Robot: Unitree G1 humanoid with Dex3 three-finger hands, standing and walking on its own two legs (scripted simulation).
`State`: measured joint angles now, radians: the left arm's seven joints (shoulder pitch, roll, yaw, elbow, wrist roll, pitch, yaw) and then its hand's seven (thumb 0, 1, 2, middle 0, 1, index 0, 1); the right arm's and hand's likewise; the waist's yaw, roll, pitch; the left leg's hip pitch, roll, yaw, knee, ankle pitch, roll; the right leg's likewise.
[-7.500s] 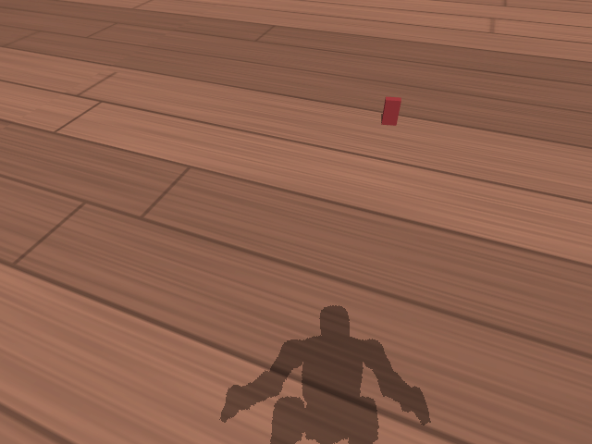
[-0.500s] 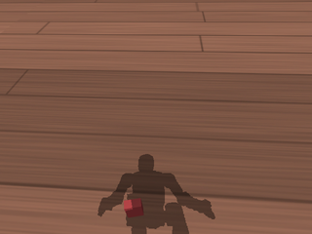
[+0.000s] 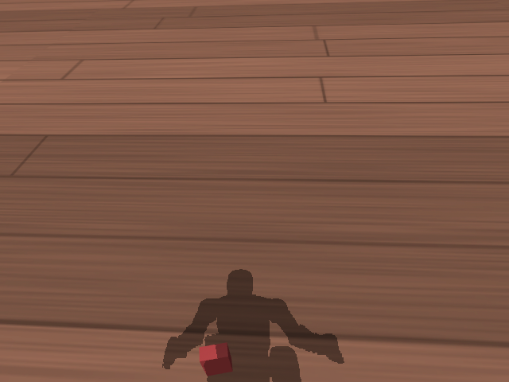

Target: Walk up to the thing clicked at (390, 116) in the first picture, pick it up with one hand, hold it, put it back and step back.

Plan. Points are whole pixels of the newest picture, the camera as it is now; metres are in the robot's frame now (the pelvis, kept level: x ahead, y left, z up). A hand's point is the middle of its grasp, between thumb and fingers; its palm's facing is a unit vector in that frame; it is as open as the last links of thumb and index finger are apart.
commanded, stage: walk up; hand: left
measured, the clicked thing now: (216, 359) +0.39 +0.19 -0.70
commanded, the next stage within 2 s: stand in 0.42 s
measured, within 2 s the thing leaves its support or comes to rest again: neither
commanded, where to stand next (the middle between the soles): +0.03 -0.02 m, yaw -1 degrees
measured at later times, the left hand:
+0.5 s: hand out of the picture +0.12 +0.25 -0.15, palm faces -0.04 -0.94 -0.34, open 7.4 cm
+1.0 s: hand out of the picture +0.07 +0.25 -0.15, palm faces -0.03 -0.94 -0.35, open 7.4 cm
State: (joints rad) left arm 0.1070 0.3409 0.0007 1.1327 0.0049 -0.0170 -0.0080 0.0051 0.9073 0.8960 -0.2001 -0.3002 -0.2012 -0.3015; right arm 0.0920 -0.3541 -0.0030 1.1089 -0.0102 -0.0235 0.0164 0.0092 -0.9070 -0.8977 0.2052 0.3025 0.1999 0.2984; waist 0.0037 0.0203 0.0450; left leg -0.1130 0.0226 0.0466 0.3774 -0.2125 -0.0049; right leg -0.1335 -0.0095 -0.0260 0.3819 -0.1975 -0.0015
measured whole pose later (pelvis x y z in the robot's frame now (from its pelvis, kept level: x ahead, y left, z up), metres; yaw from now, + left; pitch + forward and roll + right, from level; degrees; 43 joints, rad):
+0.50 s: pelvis +0.01 +0.00 +0.00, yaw -1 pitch -3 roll +0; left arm 0.07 0.34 0.00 1.13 0.00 -0.01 0.00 0.00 0.91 0.90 -0.20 -0.30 -0.20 -0.30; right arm 0.10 -0.35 0.00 1.13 -0.01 -0.02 0.01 0.01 -0.91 -0.90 0.20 0.30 0.20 0.30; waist -0.02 0.00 0.05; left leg -0.07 0.02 0.06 0.32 -0.20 -0.01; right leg -0.10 -0.01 -0.01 0.33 -0.19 0.00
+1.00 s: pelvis +0.00 +0.00 +0.00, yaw +0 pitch -3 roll +0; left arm 0.10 0.35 -0.01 1.15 0.00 -0.01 0.00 0.00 0.91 0.90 -0.20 -0.30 -0.20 -0.30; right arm 0.09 -0.35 0.00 1.15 -0.01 -0.01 0.01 0.01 -0.91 -0.90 0.20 0.30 0.20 0.30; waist -0.01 0.01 0.05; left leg -0.08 0.02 0.05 0.29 -0.16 -0.01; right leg -0.11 -0.01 -0.02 0.30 -0.15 0.00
